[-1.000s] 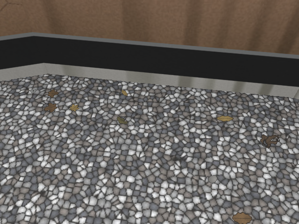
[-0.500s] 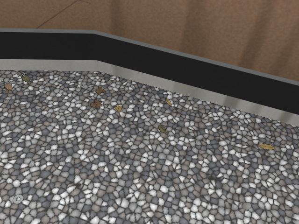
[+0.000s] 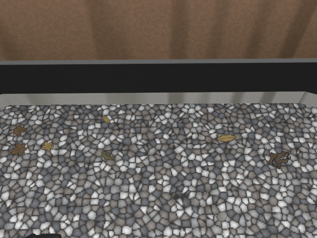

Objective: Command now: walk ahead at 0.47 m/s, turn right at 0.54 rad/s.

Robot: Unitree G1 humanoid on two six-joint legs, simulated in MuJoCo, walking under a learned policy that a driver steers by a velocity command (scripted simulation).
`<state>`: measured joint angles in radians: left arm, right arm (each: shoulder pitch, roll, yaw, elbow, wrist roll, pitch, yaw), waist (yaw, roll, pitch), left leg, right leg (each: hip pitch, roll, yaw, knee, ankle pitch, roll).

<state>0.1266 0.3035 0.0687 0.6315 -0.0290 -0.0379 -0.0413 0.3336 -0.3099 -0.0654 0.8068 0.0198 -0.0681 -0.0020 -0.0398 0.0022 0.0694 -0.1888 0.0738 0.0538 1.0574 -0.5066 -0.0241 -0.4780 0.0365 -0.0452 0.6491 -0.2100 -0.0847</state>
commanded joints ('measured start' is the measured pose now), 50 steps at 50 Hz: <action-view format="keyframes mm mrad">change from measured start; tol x16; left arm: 1 234 160 46 -9 5 -26 7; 19 146 134 19 96 20 -8 60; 22 403 15 -25 129 33 -9 47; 26 175 109 4 99 17 63 64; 50 36 80 -48 169 47 25 89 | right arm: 1 -137 -132 -11 -170 16 -81 4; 15 -292 -46 13 -173 -22 -54 41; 22 5 -127 -10 -109 -69 -44 32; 28 -272 -72 14 -125 -48 17 16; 50 -283 -54 33 12 -31 44 -14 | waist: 1 122 -37 -191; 17 72 -94 -69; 22 35 280 -502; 28 80 122 -120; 50 43 -16 -137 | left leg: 1 -630 13 -138 240 125 45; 13 -324 -25 -25 -450 721 -14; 19 -170 -78 -57 -600 626 79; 21 323 175 -281 -509 1283 227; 22 479 342 -537 -537 1348 382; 27 -110 158 -328 -793 422 236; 30 -166 119 -245 -804 408 242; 35 -252 52 -192 -794 -54 104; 50 36 -19 -107 -630 559 69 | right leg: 1 642 -309 592 -380 -95 -233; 10 255 -140 129 -462 492 -140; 19 465 -182 176 -171 634 -44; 20 431 -115 142 -5 578 -3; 22 41 58 175 538 -485 110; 24 -41 -19 208 608 -437 126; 33 369 -51 59 -104 11 132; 36 302 -142 167 -230 -71 68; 38 119 -111 155 -274 -229 60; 50 301 -109 139 -237 244 72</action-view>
